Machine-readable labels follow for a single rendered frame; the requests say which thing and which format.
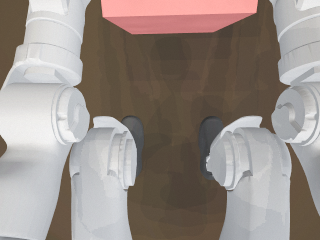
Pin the carton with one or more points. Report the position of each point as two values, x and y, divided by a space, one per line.
176 16

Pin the robot right foot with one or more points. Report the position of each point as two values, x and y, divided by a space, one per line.
209 128

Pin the robot left shin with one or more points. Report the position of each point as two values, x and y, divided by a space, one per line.
99 122

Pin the left robot upper arm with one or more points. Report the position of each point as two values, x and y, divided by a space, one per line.
39 123

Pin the right robot upper arm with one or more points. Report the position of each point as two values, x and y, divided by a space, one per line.
296 120

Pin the robot right forearm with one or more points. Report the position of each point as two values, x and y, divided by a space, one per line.
298 33

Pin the robot left forearm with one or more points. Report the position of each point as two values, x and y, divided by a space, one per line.
52 43

